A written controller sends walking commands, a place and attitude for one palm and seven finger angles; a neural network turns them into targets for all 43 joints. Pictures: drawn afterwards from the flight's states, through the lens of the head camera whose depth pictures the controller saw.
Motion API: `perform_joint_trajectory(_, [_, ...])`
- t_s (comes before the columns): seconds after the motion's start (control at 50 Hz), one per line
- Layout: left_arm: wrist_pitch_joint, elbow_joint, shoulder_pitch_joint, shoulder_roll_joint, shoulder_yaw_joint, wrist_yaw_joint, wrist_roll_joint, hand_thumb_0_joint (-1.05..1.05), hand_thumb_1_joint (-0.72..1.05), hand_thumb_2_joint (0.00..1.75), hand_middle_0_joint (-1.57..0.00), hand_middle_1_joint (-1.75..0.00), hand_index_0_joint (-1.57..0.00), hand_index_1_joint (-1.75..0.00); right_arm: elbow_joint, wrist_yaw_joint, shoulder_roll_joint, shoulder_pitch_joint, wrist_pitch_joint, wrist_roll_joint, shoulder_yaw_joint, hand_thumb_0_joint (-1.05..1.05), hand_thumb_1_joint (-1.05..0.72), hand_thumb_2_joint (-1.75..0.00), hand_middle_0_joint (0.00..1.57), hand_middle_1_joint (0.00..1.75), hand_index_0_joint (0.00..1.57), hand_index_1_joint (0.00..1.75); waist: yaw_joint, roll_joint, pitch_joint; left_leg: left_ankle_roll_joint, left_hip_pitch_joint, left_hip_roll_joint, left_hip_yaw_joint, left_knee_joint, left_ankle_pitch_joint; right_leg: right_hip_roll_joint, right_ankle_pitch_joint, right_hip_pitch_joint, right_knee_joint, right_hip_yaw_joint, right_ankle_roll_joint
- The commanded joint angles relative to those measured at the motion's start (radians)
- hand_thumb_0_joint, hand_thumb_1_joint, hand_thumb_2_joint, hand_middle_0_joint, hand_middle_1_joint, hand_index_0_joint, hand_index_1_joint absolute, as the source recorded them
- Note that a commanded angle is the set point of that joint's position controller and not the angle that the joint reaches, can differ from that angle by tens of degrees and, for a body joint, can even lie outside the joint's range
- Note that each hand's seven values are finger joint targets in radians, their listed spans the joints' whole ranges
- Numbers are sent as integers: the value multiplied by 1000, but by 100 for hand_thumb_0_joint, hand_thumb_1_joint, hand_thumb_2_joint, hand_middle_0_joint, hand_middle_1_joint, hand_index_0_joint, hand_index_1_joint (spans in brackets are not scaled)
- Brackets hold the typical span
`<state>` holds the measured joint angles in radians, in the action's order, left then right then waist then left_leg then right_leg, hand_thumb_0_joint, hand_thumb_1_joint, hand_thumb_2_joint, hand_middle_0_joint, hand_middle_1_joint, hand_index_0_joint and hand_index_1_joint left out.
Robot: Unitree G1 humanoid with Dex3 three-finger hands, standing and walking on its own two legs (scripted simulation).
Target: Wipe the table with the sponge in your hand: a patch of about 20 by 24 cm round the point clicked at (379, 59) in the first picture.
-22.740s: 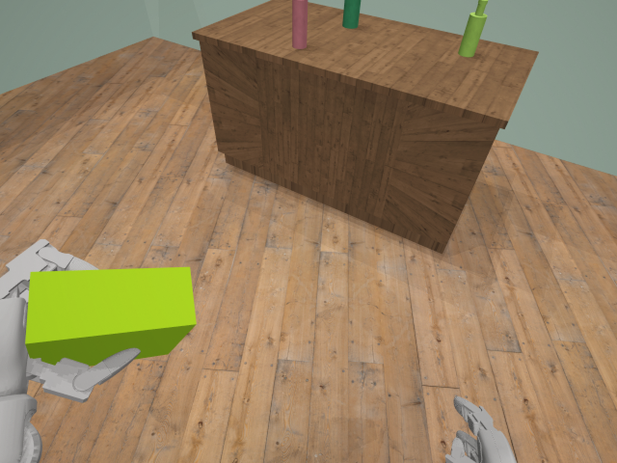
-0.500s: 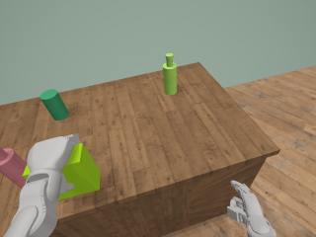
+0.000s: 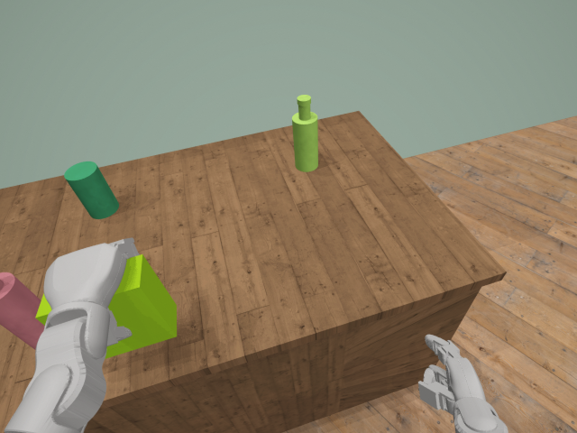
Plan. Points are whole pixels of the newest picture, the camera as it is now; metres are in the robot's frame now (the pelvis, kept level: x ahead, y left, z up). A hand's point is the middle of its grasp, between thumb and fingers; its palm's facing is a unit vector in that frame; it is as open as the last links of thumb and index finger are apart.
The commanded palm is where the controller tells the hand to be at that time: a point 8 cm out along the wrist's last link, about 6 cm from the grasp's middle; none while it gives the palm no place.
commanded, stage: move the sponge above the wiping area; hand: left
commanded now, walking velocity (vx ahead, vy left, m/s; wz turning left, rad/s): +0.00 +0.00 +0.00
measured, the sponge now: (123, 318) +0.23 +0.30 +0.03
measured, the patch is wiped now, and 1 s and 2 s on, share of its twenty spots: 0.00 0.00 0.00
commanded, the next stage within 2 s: none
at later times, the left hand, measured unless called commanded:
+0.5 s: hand (131, 291) +0.25 +0.28 +0.07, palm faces +0.00 -0.09 -1.00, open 10.1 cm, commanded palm +0.23 +0.27 +0.13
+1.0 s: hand (140, 289) +0.27 +0.28 +0.05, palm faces -0.03 -0.09 -1.00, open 10.1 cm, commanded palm +0.25 +0.28 +0.12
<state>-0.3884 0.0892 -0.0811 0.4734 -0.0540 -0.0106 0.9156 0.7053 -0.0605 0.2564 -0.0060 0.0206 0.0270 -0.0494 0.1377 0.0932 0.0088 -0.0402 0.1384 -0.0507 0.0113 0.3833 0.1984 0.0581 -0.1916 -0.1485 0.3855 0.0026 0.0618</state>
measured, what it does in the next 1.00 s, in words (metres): stands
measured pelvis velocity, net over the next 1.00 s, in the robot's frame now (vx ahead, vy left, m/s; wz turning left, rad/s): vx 0.01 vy -0.01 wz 0.00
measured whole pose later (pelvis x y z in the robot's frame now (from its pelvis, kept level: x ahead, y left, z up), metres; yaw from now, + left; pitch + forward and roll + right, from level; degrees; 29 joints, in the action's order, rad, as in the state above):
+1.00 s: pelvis +0.01 -0.01 +0.00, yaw +0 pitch +0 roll +0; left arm -0.39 -0.15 0.04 0.42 -0.10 -0.08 0.94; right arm 0.72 -0.08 0.26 -0.03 0.03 0.05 -0.02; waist 0.11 0.08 -0.03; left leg -0.03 0.20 -0.05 0.01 0.42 0.22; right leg 0.07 -0.21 -0.21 0.42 0.00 0.07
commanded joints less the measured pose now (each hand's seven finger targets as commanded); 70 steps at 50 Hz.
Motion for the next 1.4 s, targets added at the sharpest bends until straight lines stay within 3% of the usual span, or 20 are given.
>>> perform_joint_trajectory(0.0, [4,199,206,188,113,-53,20,0,10,130,-120,-160,-120,-160,-177,-5,97,208,-57,3,38,0,-90,-90,20,30,20,30,-10,-8,-215,0,-45,7,92,-26,-223,-39,138,70,-51,-118,26])
perform_joint_trajectory(0.04, [-5,185,246,266,175,-53,34,0,10,130,-120,-160,-120,-160,-167,-8,109,221,-52,1,36,0,-90,-90,20,30,20,30,-5,-32,-208,1,-38,5,101,-26,-214,-32,137,66,-52,-148,34])
perform_joint_trajectory(0.06, [-4,192,216,183,110,-49,22,0,10,130,-120,-160,-120,-160,-183,-7,97,210,-54,3,38,0,-90,-90,20,30,20,30,-12,-47,-219,-6,-29,5,83,-18,-218,-41,153,82,-43,-120,23])
perform_joint_trajectory(0.14, [3,171,287,272,174,-57,38,0,10,130,-120,-160,-120,-160,-168,-14,110,221,-48,3,35,0,-90,-90,20,30,20,30,-9,-56,-206,-3,-34,1,98,-19,-195,-34,124,50,-55,-155,29])
perform_joint_trajectory(0.16, [9,170,268,201,117,-60,28,0,10,130,-120,-160,-120,-160,-180,-15,98,209,-52,7,40,0,-90,-90,20,30,20,30,-18,-39,-207,-8,-26,4,84,-18,-184,-40,111,55,-50,-125,21])
perform_joint_trajectory(0.2, [26,171,283,187,102,-65,34,0,10,130,-120,-160,-120,-160,-173,-14,99,203,-58,7,43,0,-90,-90,20,30,20,30,-18,-20,-223,-2,-41,4,91,-17,-200,-39,121,46,-48,-122,23])
perform_joint_trajectory(0.44, [12,85,344,238,144,-97,48,0,10,130,-120,-160,-120,-160,-158,-21,106,208,-53,9,45,0,-90,-90,20,30,20,30,-7,-27,-242,-1,-27,-6,86,-14,-189,-37,131,57,-46,-147,28])
perform_joint_trajectory(0.56, [-6,44,327,153,68,-93,37,0,10,130,-120,-160,-120,-160,-168,-17,101,190,-50,16,49,0,-90,-90,20,30,20,30,-23,-46,-234,-5,-6,-2,75,-12,-183,-40,139,53,-37,-119,20])
perform_joint_trajectory(0.64, [-7,23,380,245,134,-95,54,0,10,130,-120,-160,-120,-160,-155,-21,115,199,-39,15,46,0,-90,-90,20,30,20,30,-16,-57,-245,-4,-1,-9,84,-9,-172,-38,138,54,-38,-151,24])
perform_joint_trajectory(0.66, [-1,40,390,159,61,-94,50,0,10,130,-120,-160,-120,-160,-170,-21,100,192,-43,18,49,0,-90,-90,20,30,20,30,-30,-51,-258,-8,-3,-5,67,-2,-185,-42,162,58,-26,-123,17])
perform_joint_trajectory(0.84, [14,2,414,221,119,-120,59,0,10,130,-120,-160,-120,-160,-153,-24,111,183,-45,16,54,0,-90,-90,20,30,20,30,-21,-43,-262,-4,-3,-11,80,6,-186,-37,171,45,-29,-149,25])
perform_joint_trajectory(0.86, [13,-10,392,158,72,-120,49,0,10,130,-120,-160,-120,-160,-162,-23,102,171,-48,20,57,0,-90,-90,20,30,20,30,-32,-44,-258,-7,6,-4,68,8,-192,-40,184,48,-20,-121,19])
perform_joint_trajectory(0.94, [11,-27,419,202,102,-123,57,0,10,130,-120,-160,-120,-160,-153,-23,112,178,-43,19,56,0,-90,-90,20,30,20,30,-25,-42,-259,-2,7,-9,80,6,-184,-37,171,37,-24,-140,25])
perform_joint_trajectory(0.96, [14,-22,401,144,56,-122,48,0,10,130,-120,-160,-120,-160,-163,-23,104,167,-46,22,61,0,-90,-90,20,30,20,30,-35,-35,-272,-7,8,-5,69,9,-185,-40,178,48,-18,-119,19])
perform_joint_trajectory(1.02, [17,-40,403,139,52,-126,54,0,10,130,-120,-160,-120,-160,-157,-20,103,165,-45,22,62,0,-90,-90,20,30,20,30,-34,-53,-271,-1,2,-2,74,11,-202,-40,194,32,-15,-115,20])
perform_joint_trajectory(1.04, [19,-29,402,185,93,-130,55,0,10,130,-120,-160,-120,-160,-153,-19,113,167,-44,20,62,0,-90,-90,20,30,20,30,-28,-39,-274,0,4,-5,82,10,-198,-33,186,37,-17,-136,26])
perform_joint_trajectory(1.18, [16,-32,452,87,5,-154,71,0,10,130,-120,-160,-120,-160,-161,-14,98,163,-46,23,66,0,-90,-90,20,30,20,30,-40,-55,-281,7,-6,11,87,7,-202,-33,157,2,-6,-100,23])
perform_joint_trajectory(1.32, [-27,-104,513,77,-14,-177,84,0,10,130,-120,-160,-120,-160,-151,-15,100,175,-30,30,61,0,-90,-90,20,30,20,30,-42,-66,-270,11,14,7,78,-1,-170,-33,129,-2,-11,-97,22])
perform_joint_trajectory(1.34, [-33,-111,524,141,45,-184,86,0,10,130,-120,-160,-120,-160,-143,-18,108,172,-28,27,62,0,-90,-90,20,30,20,30,-33,-67,-281,11,16,6,83,-5,-155,-27,114,6,-11,-115,27])
perform_joint_trajectory(1.38, [-48,-154,537,103,8,-181,80,0,10,130,-120,-160,-120,-160,-145,-21,101,174,-24,34,56,0,-90,-90,20,30,20,30,-41,-79,-265,7,28,3,75,-7,-137,-30,97,4,-16,-99,22])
